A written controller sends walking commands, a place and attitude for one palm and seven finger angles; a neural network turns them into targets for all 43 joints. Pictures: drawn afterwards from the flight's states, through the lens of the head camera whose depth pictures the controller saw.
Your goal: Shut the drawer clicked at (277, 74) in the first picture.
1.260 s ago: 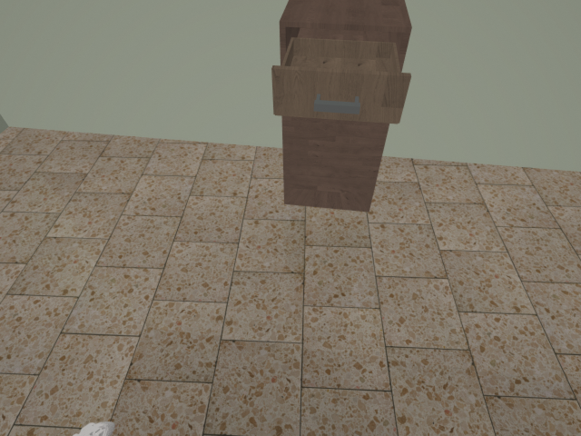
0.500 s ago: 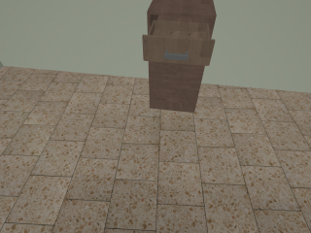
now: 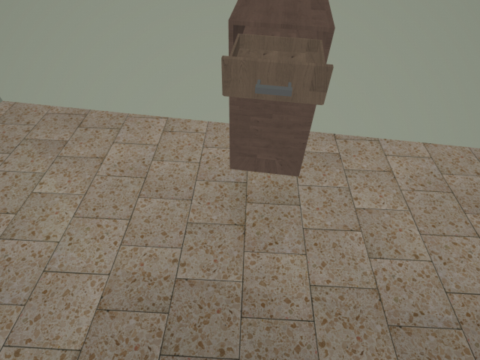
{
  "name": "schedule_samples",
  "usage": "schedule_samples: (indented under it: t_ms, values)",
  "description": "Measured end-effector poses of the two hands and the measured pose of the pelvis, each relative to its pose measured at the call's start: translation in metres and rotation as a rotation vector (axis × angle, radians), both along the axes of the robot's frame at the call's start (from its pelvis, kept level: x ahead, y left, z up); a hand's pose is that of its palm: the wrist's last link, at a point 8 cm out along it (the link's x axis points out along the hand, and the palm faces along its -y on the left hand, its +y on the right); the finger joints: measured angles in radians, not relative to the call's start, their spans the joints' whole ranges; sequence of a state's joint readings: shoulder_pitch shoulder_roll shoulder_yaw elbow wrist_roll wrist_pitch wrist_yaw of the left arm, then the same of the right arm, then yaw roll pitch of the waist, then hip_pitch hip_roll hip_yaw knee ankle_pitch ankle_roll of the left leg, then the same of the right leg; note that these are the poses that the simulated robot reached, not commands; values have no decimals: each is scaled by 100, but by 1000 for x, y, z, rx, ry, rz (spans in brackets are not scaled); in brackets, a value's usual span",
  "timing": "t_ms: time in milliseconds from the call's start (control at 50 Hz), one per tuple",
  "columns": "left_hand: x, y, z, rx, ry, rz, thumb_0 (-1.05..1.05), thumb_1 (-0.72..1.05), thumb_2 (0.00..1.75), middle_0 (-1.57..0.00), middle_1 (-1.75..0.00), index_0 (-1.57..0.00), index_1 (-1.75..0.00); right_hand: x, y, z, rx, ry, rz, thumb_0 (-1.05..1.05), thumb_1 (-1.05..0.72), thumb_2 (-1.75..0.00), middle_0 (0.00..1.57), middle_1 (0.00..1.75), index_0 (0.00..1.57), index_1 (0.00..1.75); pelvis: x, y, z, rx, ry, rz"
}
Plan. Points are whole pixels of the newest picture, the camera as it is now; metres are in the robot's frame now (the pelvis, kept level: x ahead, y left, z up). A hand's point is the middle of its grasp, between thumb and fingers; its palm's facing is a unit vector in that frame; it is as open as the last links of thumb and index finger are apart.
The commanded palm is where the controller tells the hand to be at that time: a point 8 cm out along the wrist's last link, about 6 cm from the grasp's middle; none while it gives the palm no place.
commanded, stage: look at it before walking up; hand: left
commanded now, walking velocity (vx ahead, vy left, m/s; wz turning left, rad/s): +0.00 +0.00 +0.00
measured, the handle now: (273, 87) +0.95 -0.06 -0.03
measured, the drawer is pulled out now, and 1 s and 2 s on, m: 0.30 0.30 0.30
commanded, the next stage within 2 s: walk to a spot facing it in 0.18 s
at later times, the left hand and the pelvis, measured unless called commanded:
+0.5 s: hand out of the picture +0.06 +0.24 -0.17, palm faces -0.06 -0.95 -0.31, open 7.4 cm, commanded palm none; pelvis +0.01 +0.00 -0.01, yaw -5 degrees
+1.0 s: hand out of the picture +0.11 +0.16 -0.16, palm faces -0.21 -0.96 -0.18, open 7.4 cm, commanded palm none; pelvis +0.12 -0.02 +0.00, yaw -20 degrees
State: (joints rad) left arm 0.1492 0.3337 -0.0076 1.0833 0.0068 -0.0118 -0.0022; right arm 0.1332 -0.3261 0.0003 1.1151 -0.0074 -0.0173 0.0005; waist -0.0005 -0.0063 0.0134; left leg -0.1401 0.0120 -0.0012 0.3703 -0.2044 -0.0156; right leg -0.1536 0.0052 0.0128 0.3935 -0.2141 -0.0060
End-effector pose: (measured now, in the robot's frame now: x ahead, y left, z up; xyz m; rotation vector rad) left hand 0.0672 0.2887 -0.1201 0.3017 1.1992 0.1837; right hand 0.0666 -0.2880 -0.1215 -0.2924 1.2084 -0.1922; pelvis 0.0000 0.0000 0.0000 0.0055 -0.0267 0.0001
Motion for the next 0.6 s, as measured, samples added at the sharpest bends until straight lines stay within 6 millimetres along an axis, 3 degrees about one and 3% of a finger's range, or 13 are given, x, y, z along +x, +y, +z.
schedule_samples:
  t_ms: [420, 520, 600]
  values:
    - [-5, 3, -4, 5, 44, 3, 0, 91, 90, -20, -30, -20, -30, 4, 4, -1, -1, -13, -28, 0, -90, -90, 21, 30, 21, 30, 3, 3, -1, 1, 3, -38]
    - [-5, -11, -14, -24, 76, -31, 0, 91, 90, -20, -30, -20, -30, -9, 10, -11, 30, -35, -85, 0, -90, -90, 21, 30, 20, 30, 7, 0, -9, 12, 3, -94]
    - [0, -34, -19, -52, 105, -61, 0, 91, 90, -20, -30, -20, -30, -29, 9, -25, 74, -21, -154, 0, -90, -90, 21, 30, 20, 30, 16, -11, -14, 21, -2, -157]
